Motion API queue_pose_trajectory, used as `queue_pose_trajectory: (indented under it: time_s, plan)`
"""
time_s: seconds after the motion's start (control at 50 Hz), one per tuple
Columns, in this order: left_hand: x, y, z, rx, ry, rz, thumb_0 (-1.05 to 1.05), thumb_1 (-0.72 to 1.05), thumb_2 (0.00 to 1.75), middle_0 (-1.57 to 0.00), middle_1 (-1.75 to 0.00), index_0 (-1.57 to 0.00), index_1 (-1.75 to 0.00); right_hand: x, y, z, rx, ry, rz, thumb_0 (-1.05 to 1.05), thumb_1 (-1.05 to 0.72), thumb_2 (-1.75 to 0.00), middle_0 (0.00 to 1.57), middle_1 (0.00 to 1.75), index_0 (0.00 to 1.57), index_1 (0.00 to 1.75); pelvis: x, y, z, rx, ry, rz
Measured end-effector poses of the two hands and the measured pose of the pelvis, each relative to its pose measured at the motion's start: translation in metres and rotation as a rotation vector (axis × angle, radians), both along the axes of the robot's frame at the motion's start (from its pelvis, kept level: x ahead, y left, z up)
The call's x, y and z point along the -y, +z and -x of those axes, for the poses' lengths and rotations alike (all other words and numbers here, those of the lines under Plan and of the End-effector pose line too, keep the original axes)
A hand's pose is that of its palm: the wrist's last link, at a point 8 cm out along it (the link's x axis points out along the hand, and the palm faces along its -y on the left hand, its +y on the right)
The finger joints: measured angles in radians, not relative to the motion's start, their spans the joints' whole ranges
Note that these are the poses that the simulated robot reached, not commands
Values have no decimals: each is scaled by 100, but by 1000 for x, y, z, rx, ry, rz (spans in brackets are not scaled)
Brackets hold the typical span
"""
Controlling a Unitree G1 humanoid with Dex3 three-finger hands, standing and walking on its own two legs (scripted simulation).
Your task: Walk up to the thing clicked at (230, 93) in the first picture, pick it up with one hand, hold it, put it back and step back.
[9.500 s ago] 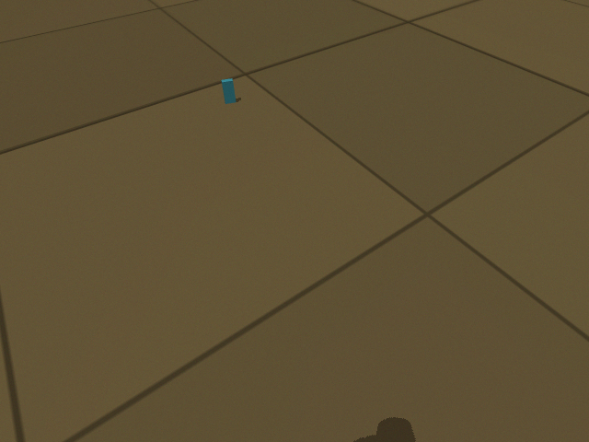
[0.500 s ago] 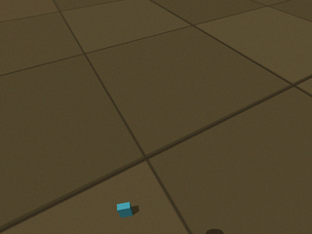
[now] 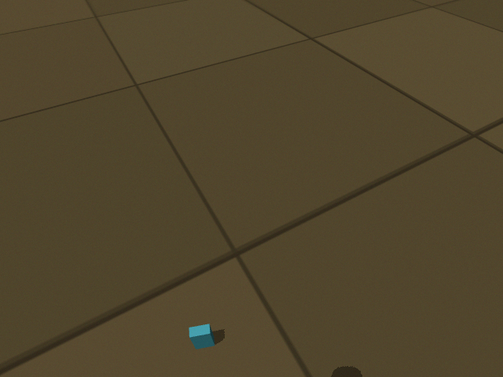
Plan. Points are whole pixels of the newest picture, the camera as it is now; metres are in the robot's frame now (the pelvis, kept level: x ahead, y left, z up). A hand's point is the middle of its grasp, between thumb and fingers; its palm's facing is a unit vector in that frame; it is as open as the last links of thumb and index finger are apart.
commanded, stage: go down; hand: left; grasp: from the side
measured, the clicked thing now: (202, 337) +0.39 +0.20 -0.71
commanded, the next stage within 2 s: none
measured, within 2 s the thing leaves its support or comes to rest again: neither
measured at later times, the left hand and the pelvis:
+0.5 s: hand out of the picture +0.15 +0.28 -0.19, palm faces +0.07 -0.94 -0.32, open 15.6 cm; pelvis -0.01 +0.01 -0.06, yaw -1 degrees
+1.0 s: hand out of the picture +0.14 +0.29 -0.21, palm faces +0.10 -0.95 -0.31, open 17.2 cm; pelvis -0.01 +0.01 -0.10, yaw +0 degrees
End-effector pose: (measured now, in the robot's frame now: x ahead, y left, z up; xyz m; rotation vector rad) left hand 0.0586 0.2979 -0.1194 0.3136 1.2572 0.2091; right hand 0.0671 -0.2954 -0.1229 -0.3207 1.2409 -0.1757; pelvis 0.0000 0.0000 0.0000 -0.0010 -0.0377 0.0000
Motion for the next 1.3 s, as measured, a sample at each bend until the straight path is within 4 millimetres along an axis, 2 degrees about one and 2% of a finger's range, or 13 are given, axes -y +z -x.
queue_pose_trajectory:
  time_s: [0.04,0.12,0.22,0.3,0.44,0.58,0.7,0.8,0.9,1.2,1.3]
  plan:
    - [1,0,-2,16,9,-1,0,89,89,-20,-30,-19,-29,-1,0,-2,17,-7,-1,1,-91,-90,20,30,21,30,0,-1,0,-12,2,0]
    - [6,-3,-33,110,46,9,1,80,79,-14,-22,-13,-21,-13,-1,-10,111,-4,-17,1,-94,-91,20,30,21,30,1,-7,9,-56,11,2]
    - [1,-11,-77,172,23,19,1,56,55,-7,-14,-7,-12,-27,-7,-9,153,-22,-42,1,-97,-91,20,30,21,30,4,-17,15,-131,2,3]
    - [-6,-14,-92,192,16,13,0,35,36,-6,-10,-6,-9,-33,-11,-5,174,-45,-52,1,-97,-91,20,30,21,30,3,-25,13,-164,-9,5]
    - [-20,-31,-83,164,32,13,0,-1,17,-6,-8,-6,-7,-34,-24,-14,235,-43,-46,1,-94,-90,20,30,21,30,-3,-46,11,-225,-12,14]
    - [-24,-44,-72,201,27,22,0,-30,6,-8,-8,-8,-7,-38,-33,-42,323,0,-18,1,-92,-90,20,30,21,30,-8,-66,11,-270,-7,23]
    - [-24,-48,-69,207,28,22,0,-45,2,-10,-8,-9,-7,-48,-33,-68,406,36,-12,1,-91,-89,20,30,21,30,-9,-76,10,-290,-4,32]
    - [-28,-50,-69,211,41,15,-1,-50,1,-11,-7,-10,-6,-56,-32,-83,463,59,-10,1,-91,-89,20,30,21,30,-9,-82,8,-303,1,40]
    - [-32,-52,-68,217,44,16,-1,-50,1,-11,-6,-10,-5,-60,-35,-87,490,70,-7,1,-91,-89,20,30,21,30,-10,-89,9,-317,3,47]
    - [-41,-69,-56,271,38,35,-1,-44,0,-10,-2,-9,-2,-59,-60,-63,469,75,7,2,-94,-90,21,30,21,30,-13,-114,24,-364,-2,54]
    - [-55,-88,-65,340,55,31,-1,-43,0,-10,-2,-9,-2,-57,-78,-56,468,105,17,1,-95,-90,21,30,21,30,-13,-132,35,-401,-2,53]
